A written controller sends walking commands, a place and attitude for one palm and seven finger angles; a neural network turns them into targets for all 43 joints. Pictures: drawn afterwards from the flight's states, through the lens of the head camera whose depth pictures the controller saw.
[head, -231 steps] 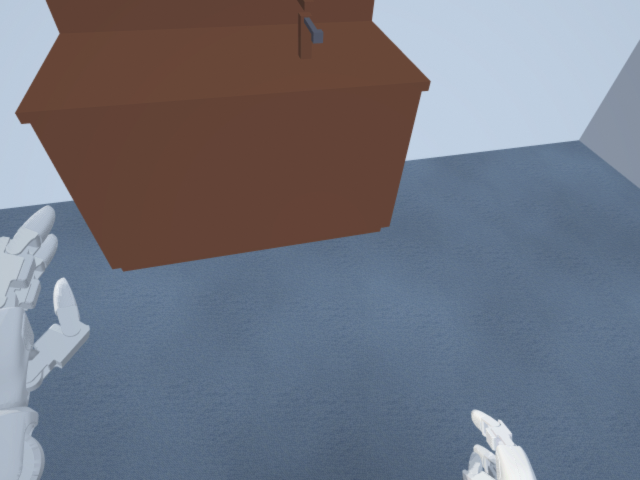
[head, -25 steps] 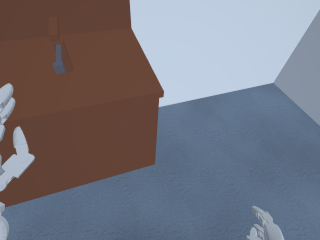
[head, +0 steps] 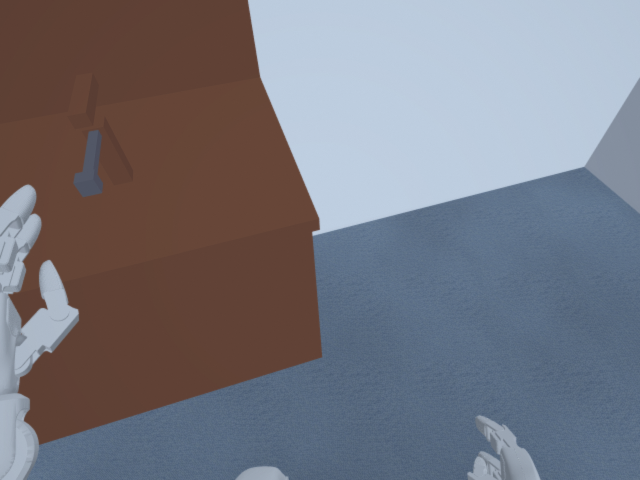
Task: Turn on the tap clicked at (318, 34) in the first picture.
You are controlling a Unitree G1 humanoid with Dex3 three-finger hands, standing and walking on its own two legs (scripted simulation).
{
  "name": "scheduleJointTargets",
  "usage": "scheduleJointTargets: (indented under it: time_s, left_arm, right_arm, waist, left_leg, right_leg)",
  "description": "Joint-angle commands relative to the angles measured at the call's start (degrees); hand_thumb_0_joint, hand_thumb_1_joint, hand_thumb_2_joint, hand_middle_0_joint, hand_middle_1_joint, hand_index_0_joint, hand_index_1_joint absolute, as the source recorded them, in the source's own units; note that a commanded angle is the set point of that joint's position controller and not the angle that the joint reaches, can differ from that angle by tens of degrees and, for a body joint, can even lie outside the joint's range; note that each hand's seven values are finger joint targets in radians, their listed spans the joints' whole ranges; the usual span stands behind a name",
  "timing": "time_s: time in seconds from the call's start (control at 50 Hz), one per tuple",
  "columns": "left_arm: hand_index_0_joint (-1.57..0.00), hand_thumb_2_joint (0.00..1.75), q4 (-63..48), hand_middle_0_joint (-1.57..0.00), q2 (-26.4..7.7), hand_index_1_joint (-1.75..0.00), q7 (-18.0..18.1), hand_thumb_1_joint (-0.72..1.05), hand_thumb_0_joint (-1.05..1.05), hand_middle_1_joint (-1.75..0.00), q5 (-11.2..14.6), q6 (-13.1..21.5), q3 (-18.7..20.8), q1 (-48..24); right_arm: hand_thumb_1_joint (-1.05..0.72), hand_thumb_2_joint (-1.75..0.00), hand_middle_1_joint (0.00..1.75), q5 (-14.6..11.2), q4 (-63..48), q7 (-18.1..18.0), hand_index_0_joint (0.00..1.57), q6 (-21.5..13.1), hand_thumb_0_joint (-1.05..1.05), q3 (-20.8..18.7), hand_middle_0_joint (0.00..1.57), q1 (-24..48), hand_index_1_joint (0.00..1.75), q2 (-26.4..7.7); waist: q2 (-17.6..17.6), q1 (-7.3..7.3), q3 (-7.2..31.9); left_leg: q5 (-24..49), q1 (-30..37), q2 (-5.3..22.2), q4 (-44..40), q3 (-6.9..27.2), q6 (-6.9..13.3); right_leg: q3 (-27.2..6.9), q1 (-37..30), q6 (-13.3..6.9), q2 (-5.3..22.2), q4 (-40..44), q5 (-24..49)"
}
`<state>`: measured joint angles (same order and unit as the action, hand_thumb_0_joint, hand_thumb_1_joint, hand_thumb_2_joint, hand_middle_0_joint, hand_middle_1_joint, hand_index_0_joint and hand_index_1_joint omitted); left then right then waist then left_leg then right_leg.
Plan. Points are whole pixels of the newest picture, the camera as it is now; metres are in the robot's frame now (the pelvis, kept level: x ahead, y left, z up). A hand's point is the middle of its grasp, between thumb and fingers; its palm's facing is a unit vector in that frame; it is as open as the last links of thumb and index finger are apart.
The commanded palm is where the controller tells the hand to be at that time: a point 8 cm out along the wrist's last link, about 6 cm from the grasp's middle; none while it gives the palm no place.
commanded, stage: take the last steps up to it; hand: left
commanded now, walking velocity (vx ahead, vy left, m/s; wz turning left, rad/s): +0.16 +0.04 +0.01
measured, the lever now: (88, 183) +0.49 +0.39 +0.09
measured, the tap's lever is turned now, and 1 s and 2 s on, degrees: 0 0 0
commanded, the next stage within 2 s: come to a stop and stand still in 0.12 s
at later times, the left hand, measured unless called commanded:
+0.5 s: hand (113, 257) +0.28 +0.23 +0.18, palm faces +0.38 -0.82 -0.42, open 7.4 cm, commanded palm +0.23 +0.27 +0.18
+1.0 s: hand (87, 308) +0.23 +0.23 +0.17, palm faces +0.42 -0.82 -0.40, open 7.4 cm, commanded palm +0.19 +0.26 +0.18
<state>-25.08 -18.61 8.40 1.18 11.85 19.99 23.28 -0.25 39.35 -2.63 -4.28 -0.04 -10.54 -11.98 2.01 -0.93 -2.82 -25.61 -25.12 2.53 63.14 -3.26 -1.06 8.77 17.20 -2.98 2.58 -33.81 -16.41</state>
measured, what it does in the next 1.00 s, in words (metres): steps on the spot: left foot, then right foot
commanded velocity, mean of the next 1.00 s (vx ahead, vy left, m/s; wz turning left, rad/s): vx -0.03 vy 0.03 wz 0.00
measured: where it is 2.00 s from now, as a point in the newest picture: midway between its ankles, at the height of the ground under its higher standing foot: outside the picture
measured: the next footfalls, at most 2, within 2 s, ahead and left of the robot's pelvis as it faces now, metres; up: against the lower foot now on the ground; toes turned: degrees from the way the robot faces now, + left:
left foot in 0.22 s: +0.11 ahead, +0.12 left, +0.00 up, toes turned +7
right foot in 0.48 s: +0.13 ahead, -0.11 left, +0.00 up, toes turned -4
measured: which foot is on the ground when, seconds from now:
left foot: up 0.00-0.20, down 0.22-0.56, up 0.58-0.80, down 0.82-1.00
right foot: down 0.00-0.24, up 0.26-0.46, down 0.48-1.00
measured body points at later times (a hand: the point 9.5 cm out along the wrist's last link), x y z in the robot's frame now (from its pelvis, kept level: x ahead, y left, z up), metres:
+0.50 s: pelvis +0.07 -0.01 +0.00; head +0.09 -0.01 +0.45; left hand +0.26 +0.27 +0.20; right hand +0.24 -0.20 -0.08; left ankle +0.07 +0.11 -0.73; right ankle +0.09 -0.11 -0.73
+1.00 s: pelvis +0.03 -0.02 +0.00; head +0.02 -0.01 +0.45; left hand +0.20 +0.27 +0.20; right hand +0.19 -0.26 -0.07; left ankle +0.03 +0.09 -0.73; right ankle +0.09 -0.11 -0.73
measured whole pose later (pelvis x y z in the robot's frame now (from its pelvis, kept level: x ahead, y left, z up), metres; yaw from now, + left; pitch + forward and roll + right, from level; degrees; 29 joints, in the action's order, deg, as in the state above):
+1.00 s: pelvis +0.03 -0.02 +0.00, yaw +0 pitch -2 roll +1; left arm -28.9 -21.5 9.4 1.3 10.8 19.7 28.7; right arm -0.1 33.6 -4.3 -4.3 -0.1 -13.1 -12.5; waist -1.7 -0.6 -0.7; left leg -15.9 -12.6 -0.5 30.0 -3.2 1.1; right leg 4.3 17.7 -0.7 0.7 -30.2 -11.4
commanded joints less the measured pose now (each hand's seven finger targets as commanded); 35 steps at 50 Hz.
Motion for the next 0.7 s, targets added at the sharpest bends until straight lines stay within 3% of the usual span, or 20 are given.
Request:
scheduleJointTargets:
  time_s: [0.0,0.08,0.14,0.16,0.18,0.2,0.22,0.24,0.26,0.28,0.32,0.34,0.4,0.44,0.46,0.5,0.54,0.56,0.6,0.68]
  left_arm:
    - [-0.20,0.90,-12.66,-0.20,-12.28,-0.30,1.40,0.90,0.00,-0.30,-0.21,4.71,7.60,-1.23]
    - [-0.20,0.90,-18.08,-0.20,-12.74,-0.30,2.39,0.90,0.00,-0.30,0.35,5.00,8.76,2.23]
    - [-0.20,0.90,-20.17,-0.20,-12.85,-0.30,3.14,0.90,0.00,-0.30,0.67,4.51,9.11,3.30]
    - [-0.20,0.90,-20.06,-0.20,-12.63,-0.30,3.17,0.90,0.00,-0.30,0.82,4.37,8.95,3.79]
    - [-0.20,0.90,-21.20,-0.20,-12.49,-0.30,3.10,0.90,0.00,-0.30,0.82,4.58,8.21,2.37]
    - [-0.20,0.90,-20.63,-0.20,-12.67,-0.30,3.11,0.90,0.00,-0.30,0.90,4.64,8.38,1.95]
    - [-0.20,0.90,-19.18,-0.20,-12.59,-0.30,2.89,0.90,0.00,-0.30,1.17,4.74,7.97,1.90]
    - [-0.20,0.90,-15.81,-0.20,-13.45,-0.30,2.49,0.90,0.00,-0.30,1.01,4.61,8.87,2.45]
    - [-0.20,0.90,-16.35,-0.20,-13.66,-0.30,1.98,0.90,0.00,-0.30,0.87,4.53,8.66,0.45]
    - [-0.20,0.90,-16.59,-0.20,-12.69,-0.30,1.87,0.90,0.00,-0.30,0.43,4.41,7.17,-1.05]
    - [-0.20,0.90,-16.76,-0.20,-10.90,-0.30,1.77,0.90,0.00,-0.30,0.53,3.57,5.36,-0.22]
    - [-0.20,0.90,-16.66,-0.20,-10.34,-0.30,1.64,0.90,0.00,-0.30,0.68,2.86,4.67,0.60]
    - [-0.20,0.90,-17.23,-0.20,-10.61,-0.30,1.28,0.90,0.00,-0.30,0.79,2.02,4.81,2.55]
    - [-0.20,0.90,-16.23,-0.20,-11.25,-0.30,1.29,0.90,0.00,-0.30,0.73,1.77,5.72,2.05]
    - [-0.20,0.90,-15.91,-0.20,-12.33,-0.30,1.28,0.90,0.00,-0.30,0.68,1.59,7.06,1.74]
    - [-0.20,0.90,-14.51,-0.20,-12.36,-0.30,1.31,0.90,0.00,-0.30,1.09,1.48,7.36,1.08]
    - [-0.20,0.90,-12.92,-0.20,-11.42,-0.30,1.30,0.90,0.00,-0.30,1.72,0.70,6.48,2.33]
    - [-0.20,0.90,-12.91,-0.20,-12.07,-0.30,1.35,0.90,0.00,-0.30,1.67,0.58,7.30,1.78]
    - [-0.20,0.90,-12.27,-0.20,-12.69,-0.30,1.54,0.90,0.00,-0.30,1.26,0.67,7.72,1.78]
    - [-0.20,0.90,-13.59,-0.20,-12.07,-0.30,2.05,0.90,0.00,-0.30,0.55,1.32,7.64,1.63]
  right_arm:
    - [-0.90,-0.90,0.30,0.18,-10.75,-0.88,0.20,-1.85,0.00,-1.25,0.20,5.50,0.30,-3.96]
    - [-0.90,-0.90,0.30,0.58,-13.32,-1.06,0.20,-2.09,0.00,-1.90,0.20,5.31,0.30,-3.83]
    - [-0.90,-0.90,0.30,0.84,-14.07,-1.27,0.20,-1.94,0.00,-2.52,0.20,3.02,0.30,-4.31]
    - [-0.90,-0.90,0.30,0.61,-14.16,-1.57,0.20,-1.75,0.00,-2.94,0.20,2.62,0.30,-4.90]
    - [-0.90,-0.90,0.30,0.44,-14.59,-1.72,0.20,-1.58,0.00,-3.15,0.20,2.48,0.30,-5.56]
    - [-0.90,-0.90,0.30,0.12,-14.99,-1.91,0.20,-1.38,0.00,-3.54,0.20,2.71,0.30,-6.97]
    - [-0.90,-0.90,0.30,-0.18,-15.08,-1.60,0.20,-1.43,0.00,-3.34,0.20,2.36,0.30,-6.71]
    - [-0.90,-0.90,0.30,0.49,-14.39,-1.50,0.20,-1.76,0.00,-2.93,0.20,2.73,0.30,-6.00]
    - [-0.90,-0.90,0.30,1.13,-14.06,-1.46,0.20,-2.15,0.00,-2.59,0.20,3.26,0.30,-5.86]
    - [-0.90,-0.90,0.30,0.94,-13.38,-1.12,0.20,-2.52,0.00,-2.39,0.20,2.73,0.30,-5.75]
    - [-0.90,-0.90,0.30,0.32,-12.85,-0.37,0.20,-3.46,0.00,-2.76,0.20,0.79,0.30,-6.46]
    - [-0.90,-0.90,0.30,0.17,-12.95,-0.06,0.20,-3.82,0.00,-2.69,0.20,0.53,0.30,-6.48]
    - [-0.90,-0.90,0.30,0.35,-13.48,0.04,0.20,-4.48,0.00,-1.87,0.20,1.09,0.30,-6.16]
    - [-0.90,-0.90,0.30,0.36,-13.64,-0.19,0.20,-4.38,0.00,-1.38,0.20,2.13,0.30,-5.98]
    - [-0.90,-0.90,0.30,0.40,-14.02,-0.44,0.20,-4.07,0.00,-1.14,0.20,2.92,0.30,-5.91]
    - [-0.90,-0.90,0.30,0.17,-14.43,-0.82,0.20,-3.76,0.00,-0.61,0.20,3.37,0.30,-4.79]
    - [-0.90,-0.90,0.30,-0.04,-13.64,-0.79,0.20,-3.33,0.00,-1.19,0.20,1.61,0.30,-4.09]
    - [-0.90,-0.90,0.30,0.10,-13.56,-0.73,0.20,-2.95,0.00,-1.03,0.20,2.10,0.30,-3.98]
    - [-0.90,-0.90,0.30,0.16,-13.07,-1.06,0.20,-2.37,0.00,-0.54,0.20,3.53,0.30,-3.37]
    - [-0.90,-0.90,0.30,0.16,-13.38,-1.74,0.20,-1.45,0.00,0.03,0.20,5.28,0.30,-3.45]
  waist:
    - [-9.18,1.27,7.38]
    - [-9.12,-0.63,10.84]
    - [-4.94,0.43,12.56]
    - [-2.40,0.99,12.43]
    - [1.18,1.21,12.24]
    - [9.33,1.03,11.50]
    - [12.79,0.57,10.44]
    - [13.78,0.88,8.33]
    - [14.04,0.73,6.23]
    - [10.98,0.67,5.69]
    - [10.31,1.20,9.27]
    - [10.03,1.55,9.82]
    - [10.18,1.44,9.39]
    - [7.37,1.01,8.81]
    - [5.06,0.77,9.00]
    - [-0.50,0.95,9.28]
    - [-9.72,1.45,10.22]
    - [-11.26,1.30,10.08]
    - [-11.58,0.53,10.26]
    - [-9.22,0.47,11.84]
  left_leg:
    - [3.69,-3.82,2.24,-7.49,0.29,-0.14]
    - [6.13,1.56,0.19,-23.52,-4.07,0.64]
    - [13.64,9.43,-2.03,-34.48,-5.62,0.58]
    - [16.75,13.61,-1.08,-37.83,-4.55,0.85]
    - [19.24,17.70,1.63,-39.60,-1.34,2.05]
    - [26.68,21.49,9.58,-40.87,9.17,5.98]
    - [37.47,23.91,16.57,-42.25,18.38,10.03]
    - [37.75,21.90,19.04,-45.17,21.96,11.75]
    - [39.05,20.04,19.31,-45.49,21.73,11.90]
    - [44.31,19.59,17.87,-43.65,17.48,10.55]
    - [56.10,25.39,13.38,-38.53,8.31,7.30]
    - [56.96,25.46,12.30,-38.23,6.43,5.95]
    - [51.02,20.56,12.29,-39.95,4.90,4.24]
    - [42.51,15.35,12.30,-38.99,4.03,3.50]
    - [36.01,11.53,11.34,-37.93,3.20,2.57]
    - [21.05,7.24,6.38,-35.01,0.23,0.16]
    - [9.77,8.85,0.15,-26.60,-0.50,-1.19]
    - [2.59,7.04,-1.17,-21.86,1.06,-1.24]
    - [-1.91,4.29,-1.22,-16.62,3.91,-0.31]
    - [2.35,4.35,-1.18,-24.25,3.44,-0.12]
  right_leg:
    - [-12.09,-9.49,-5.59,14.46,14.58,24.39]
    - [-11.36,-15.05,-5.90,13.50,12.66,26.70]
    - [-10.52,-14.70,-3.77,10.90,9.08,20.86]
    - [-9.50,-12.52,-2.30,9.88,6.10,18.36]
    - [-8.48,-8.91,-0.70,7.72,1.61,14.15]
    - [-6.32,-0.94,1.89,2.84,-4.81,5.76]
    - [-4.59,6.31,3.27,-0.60,-10.13,-12.49]
    - [-6.28,8.68,3.22,-1.44,-15.38,-18.01]
    - [-7.71,9.34,3.37,-0.07,-16.83,-17.02]
    - [-7.80,8.14,3.44,0.31,-13.91,-13.60]
    - [-5.59,6.05,3.74,-1.37,-5.31,-6.45]
    - [-4.65,4.06,3.79,-2.05,-2.57,-4.26]
    - [-3.76,-2.30,3.79,-2.48,3.12,-0.27]
    - [-4.41,-7.94,3.90,-1.69,7.67,5.52]
    - [-5.81,-11.23,3.70,-0.74,8.38,12.63]
    - [-11.19,-12.94,2.55,3.45,8.30,28.27]
    - [-19.35,-8.27,-1.57,9.79,12.86,31.03]
    - [-21.92,-7.70,-3.44,12.14,14.53,32.83]
    - [-21.92,-8.80,-4.52,14.76,14.74,31.75]
    - [-16.76,-13.58,-3.72,12.57,11.41,32.74]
